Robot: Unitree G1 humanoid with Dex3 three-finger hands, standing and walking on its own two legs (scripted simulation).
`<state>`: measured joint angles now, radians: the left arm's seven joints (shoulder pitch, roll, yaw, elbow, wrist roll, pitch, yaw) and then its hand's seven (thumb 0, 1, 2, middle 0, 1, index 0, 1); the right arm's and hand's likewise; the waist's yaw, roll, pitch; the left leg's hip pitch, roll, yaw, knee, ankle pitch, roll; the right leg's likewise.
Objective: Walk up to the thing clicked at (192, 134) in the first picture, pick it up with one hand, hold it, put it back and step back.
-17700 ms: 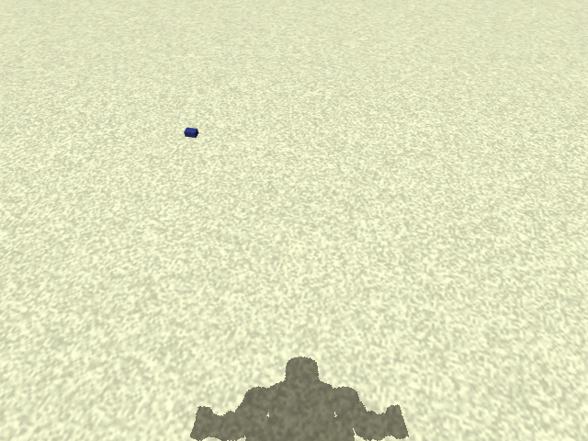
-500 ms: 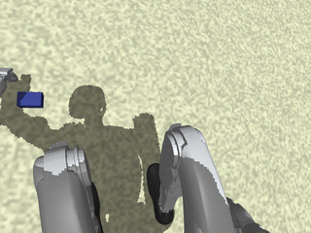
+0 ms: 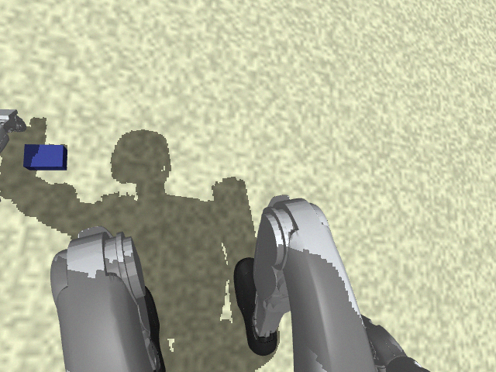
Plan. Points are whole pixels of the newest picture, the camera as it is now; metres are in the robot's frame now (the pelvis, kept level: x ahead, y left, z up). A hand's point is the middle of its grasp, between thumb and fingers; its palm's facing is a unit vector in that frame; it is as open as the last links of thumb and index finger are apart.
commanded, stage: rise first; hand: left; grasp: from above
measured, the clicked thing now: (46, 157) +0.47 +0.30 -0.30
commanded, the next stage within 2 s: approach in 1.10 s
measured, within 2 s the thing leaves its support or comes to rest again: neither
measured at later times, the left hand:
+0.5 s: hand out of the picture +0.43 +0.34 -0.17, palm faces -0.50 -0.02 -0.87, open 12.6 cm
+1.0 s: hand out of the picture +0.43 +0.34 -0.17, palm faces -0.48 -0.02 -0.88, open 12.6 cm
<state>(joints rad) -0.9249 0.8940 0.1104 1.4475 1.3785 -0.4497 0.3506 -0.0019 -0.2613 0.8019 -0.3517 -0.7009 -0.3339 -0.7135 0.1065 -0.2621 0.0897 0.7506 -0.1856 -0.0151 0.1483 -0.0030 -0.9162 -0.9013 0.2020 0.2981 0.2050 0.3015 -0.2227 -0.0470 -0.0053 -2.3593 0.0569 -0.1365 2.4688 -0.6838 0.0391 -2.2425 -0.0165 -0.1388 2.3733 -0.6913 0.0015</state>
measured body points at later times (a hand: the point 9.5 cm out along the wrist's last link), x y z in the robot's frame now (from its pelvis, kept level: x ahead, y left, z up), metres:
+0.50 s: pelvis +0.00 +0.00 +0.00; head +0.23 +0.09 +0.37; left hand +0.45 +0.34 -0.12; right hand +0.07 -0.27 -0.10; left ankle +0.07 +0.12 -0.28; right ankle +0.10 -0.12 -0.28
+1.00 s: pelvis +0.00 +0.00 +0.00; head +0.23 +0.10 +0.37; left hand +0.45 +0.34 -0.12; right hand +0.08 -0.27 -0.10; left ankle +0.07 +0.12 -0.28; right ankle +0.10 -0.12 -0.28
